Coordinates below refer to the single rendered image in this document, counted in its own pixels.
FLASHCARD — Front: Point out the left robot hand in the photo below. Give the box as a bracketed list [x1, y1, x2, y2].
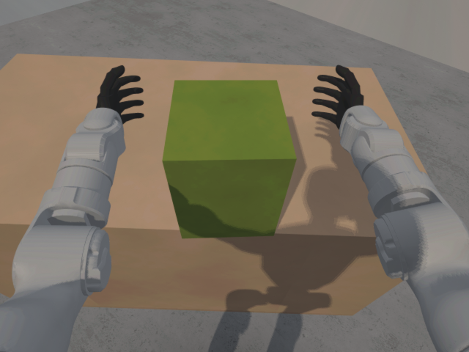
[96, 65, 144, 124]

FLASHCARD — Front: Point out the robot left forearm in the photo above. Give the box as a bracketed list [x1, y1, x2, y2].
[12, 108, 126, 288]

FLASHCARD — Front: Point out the robot left upper arm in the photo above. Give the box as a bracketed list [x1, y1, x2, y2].
[0, 225, 111, 352]

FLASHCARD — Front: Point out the carton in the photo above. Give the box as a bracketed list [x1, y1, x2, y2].
[162, 80, 297, 238]

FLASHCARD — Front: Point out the pedestal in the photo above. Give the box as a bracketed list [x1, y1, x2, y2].
[0, 54, 427, 316]

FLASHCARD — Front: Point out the robot right upper arm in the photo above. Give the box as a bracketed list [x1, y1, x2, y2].
[374, 202, 469, 352]

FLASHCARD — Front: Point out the robot right forearm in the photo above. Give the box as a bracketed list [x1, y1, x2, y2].
[339, 106, 469, 246]

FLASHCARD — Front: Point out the right robot hand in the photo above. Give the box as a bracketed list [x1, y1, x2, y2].
[311, 65, 363, 129]

